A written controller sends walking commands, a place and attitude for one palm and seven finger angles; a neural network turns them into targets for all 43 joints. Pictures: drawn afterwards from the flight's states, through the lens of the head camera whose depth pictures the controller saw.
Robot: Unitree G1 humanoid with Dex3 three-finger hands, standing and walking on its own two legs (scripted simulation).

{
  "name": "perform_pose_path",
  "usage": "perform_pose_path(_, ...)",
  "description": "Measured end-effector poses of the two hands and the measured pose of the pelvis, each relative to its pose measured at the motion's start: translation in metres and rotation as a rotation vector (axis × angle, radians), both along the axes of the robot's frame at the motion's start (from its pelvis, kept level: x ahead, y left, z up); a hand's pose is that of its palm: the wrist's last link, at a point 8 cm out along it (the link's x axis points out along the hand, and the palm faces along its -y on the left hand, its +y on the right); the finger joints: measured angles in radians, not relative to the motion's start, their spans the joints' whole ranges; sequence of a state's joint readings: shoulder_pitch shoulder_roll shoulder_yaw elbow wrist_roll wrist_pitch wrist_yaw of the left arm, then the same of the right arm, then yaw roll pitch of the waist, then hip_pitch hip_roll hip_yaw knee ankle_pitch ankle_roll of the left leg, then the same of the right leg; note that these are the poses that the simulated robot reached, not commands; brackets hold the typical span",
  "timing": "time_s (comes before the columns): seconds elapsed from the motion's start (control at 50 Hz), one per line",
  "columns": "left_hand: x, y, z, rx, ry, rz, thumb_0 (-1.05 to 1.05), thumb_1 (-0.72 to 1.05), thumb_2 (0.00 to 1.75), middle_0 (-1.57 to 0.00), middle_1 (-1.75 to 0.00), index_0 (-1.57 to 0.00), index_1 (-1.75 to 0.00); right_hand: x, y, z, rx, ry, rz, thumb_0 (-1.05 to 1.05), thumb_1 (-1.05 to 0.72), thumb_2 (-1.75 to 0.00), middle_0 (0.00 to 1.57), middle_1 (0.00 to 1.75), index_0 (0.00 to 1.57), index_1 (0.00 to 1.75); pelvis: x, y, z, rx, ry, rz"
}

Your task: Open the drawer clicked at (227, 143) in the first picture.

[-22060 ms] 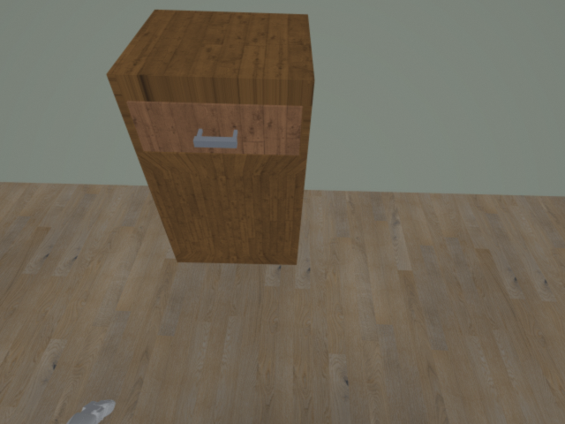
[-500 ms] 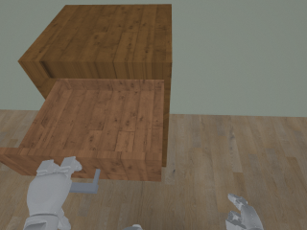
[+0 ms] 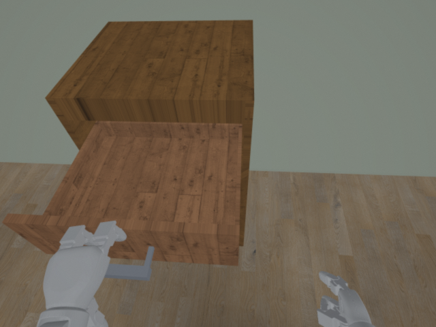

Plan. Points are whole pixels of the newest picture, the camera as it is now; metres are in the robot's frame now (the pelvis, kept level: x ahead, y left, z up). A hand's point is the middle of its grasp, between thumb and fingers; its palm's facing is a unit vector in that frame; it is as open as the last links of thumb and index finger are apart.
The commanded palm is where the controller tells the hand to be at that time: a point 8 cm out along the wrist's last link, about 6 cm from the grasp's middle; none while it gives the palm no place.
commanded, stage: lift the hand off the handle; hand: left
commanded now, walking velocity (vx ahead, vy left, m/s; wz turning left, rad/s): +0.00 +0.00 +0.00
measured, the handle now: (124, 260) +0.25 +0.23 -0.05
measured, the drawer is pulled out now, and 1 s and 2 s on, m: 0.30 0.30 0.30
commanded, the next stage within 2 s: draw the hand back to the body in 1.02 s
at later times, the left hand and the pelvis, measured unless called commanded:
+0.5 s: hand (97, 266) +0.20 +0.22 +0.06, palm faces +0.03 -0.12 -0.99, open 13.9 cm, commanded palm +0.18 +0.22 +0.11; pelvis +0.00 -0.02 +0.02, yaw +0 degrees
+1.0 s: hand (91, 256) +0.20 +0.22 +0.09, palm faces +0.03 -0.12 -0.99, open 13.9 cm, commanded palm +0.18 +0.22 +0.15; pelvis +0.01 -0.03 +0.03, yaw +0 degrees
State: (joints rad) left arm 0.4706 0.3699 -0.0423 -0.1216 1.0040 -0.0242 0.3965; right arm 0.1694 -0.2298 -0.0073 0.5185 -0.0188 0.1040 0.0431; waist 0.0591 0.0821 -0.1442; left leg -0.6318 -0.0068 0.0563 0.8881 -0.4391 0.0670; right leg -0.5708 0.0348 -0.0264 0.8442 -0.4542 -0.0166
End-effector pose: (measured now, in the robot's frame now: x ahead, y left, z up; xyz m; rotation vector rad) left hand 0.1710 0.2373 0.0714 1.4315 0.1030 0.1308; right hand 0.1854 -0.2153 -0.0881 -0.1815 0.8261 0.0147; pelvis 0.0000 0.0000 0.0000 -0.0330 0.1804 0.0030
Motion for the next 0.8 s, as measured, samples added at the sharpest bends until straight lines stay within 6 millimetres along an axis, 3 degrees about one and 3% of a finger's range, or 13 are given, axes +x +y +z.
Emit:
perform_pose_path(0.22,0.002,-0.009,0.018,0.008,-0.017,-0.026,0.00,-0.49,0.30,-0.32,-1.20,-0.32,-1.20,-0.004,-0.002,0.006,0.015,-0.014,0.001,0.01,-0.90,-0.90,0.20,0.30,0.20,0.30,-0.003,-0.006,0.006,0.008,-0.029,0.000)
perform_pose_path(0.62,0.007,-0.020,0.049,0.015,-0.005,-0.036,0.00,-0.49,0.30,-0.32,-1.20,-0.32,-1.20,0.004,-0.025,0.018,0.011,-0.030,-0.010,0.01,-0.90,-0.90,0.20,0.30,0.20,0.30,0.001,-0.023,0.019,0.025,-0.072,-0.003)
perform_pose_path(0.8,0.002,-0.009,0.063,0.030,0.006,0.011,0.00,-0.49,0.30,-0.32,-1.20,-0.32,-1.20,0.014,-0.030,0.022,0.013,-0.038,-0.005,0.01,-0.90,-0.90,0.20,0.30,0.20,0.30,0.006,-0.028,0.023,0.027,-0.084,0.001)
